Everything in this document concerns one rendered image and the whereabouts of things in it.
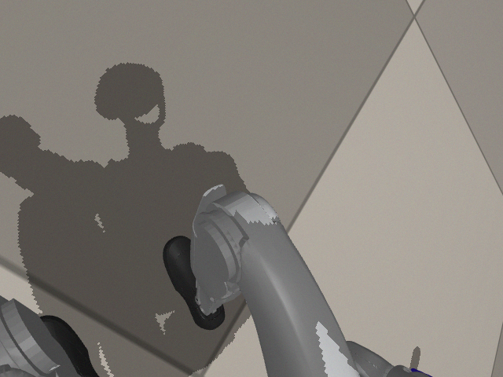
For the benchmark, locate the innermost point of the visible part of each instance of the right robot foot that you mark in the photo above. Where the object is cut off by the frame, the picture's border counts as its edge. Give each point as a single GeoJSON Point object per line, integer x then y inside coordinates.
{"type": "Point", "coordinates": [176, 258]}

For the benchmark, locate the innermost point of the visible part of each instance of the right robot hand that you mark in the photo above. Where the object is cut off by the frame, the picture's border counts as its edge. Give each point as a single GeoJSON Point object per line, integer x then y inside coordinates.
{"type": "Point", "coordinates": [368, 363]}

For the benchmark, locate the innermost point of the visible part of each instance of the left robot foot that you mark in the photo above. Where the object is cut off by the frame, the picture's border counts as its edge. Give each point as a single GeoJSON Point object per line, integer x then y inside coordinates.
{"type": "Point", "coordinates": [72, 345]}

